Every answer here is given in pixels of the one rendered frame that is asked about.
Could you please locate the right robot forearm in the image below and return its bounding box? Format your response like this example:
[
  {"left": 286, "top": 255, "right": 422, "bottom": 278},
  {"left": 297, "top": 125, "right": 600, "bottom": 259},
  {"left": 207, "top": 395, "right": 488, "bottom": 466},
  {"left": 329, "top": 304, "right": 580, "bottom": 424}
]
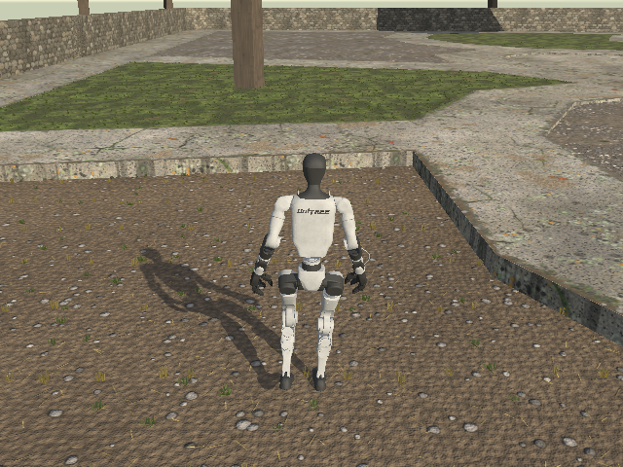
[{"left": 348, "top": 236, "right": 365, "bottom": 274}]

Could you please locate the robot right hand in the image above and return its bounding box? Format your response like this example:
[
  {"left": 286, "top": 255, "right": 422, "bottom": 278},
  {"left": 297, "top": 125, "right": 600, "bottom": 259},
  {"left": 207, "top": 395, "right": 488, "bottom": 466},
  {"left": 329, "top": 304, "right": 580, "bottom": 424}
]
[{"left": 345, "top": 271, "right": 367, "bottom": 294}]

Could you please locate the left robot upper arm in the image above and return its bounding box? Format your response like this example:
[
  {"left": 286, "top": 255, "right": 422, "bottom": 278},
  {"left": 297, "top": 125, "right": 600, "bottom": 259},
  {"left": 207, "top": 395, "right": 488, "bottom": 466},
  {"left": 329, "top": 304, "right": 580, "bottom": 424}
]
[{"left": 265, "top": 195, "right": 294, "bottom": 249}]

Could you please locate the robot right foot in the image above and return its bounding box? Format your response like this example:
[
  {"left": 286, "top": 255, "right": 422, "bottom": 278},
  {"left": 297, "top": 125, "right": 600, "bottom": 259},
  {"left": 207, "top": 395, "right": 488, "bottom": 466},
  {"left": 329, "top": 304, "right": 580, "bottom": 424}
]
[{"left": 312, "top": 367, "right": 326, "bottom": 392}]

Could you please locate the right robot upper arm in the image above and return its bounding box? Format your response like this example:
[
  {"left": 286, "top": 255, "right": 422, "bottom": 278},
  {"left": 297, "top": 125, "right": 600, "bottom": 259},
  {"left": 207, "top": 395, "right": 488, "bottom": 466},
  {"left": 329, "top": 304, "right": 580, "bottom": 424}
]
[{"left": 334, "top": 197, "right": 358, "bottom": 250}]

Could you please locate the left robot forearm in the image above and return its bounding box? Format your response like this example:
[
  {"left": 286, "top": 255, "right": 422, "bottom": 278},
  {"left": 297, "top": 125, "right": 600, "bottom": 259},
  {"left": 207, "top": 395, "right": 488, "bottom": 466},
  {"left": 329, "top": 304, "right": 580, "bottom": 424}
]
[{"left": 253, "top": 234, "right": 275, "bottom": 275}]

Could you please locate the robot head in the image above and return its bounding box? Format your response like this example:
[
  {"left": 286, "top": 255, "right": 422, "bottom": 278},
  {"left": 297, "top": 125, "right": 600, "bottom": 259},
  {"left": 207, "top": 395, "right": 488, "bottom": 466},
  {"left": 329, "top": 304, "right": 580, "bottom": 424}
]
[{"left": 297, "top": 153, "right": 330, "bottom": 199}]

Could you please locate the robot left hand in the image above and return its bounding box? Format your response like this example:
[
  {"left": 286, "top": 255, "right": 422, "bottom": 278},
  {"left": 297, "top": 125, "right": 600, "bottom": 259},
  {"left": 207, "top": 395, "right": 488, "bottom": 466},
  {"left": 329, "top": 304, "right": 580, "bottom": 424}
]
[{"left": 250, "top": 271, "right": 273, "bottom": 296}]

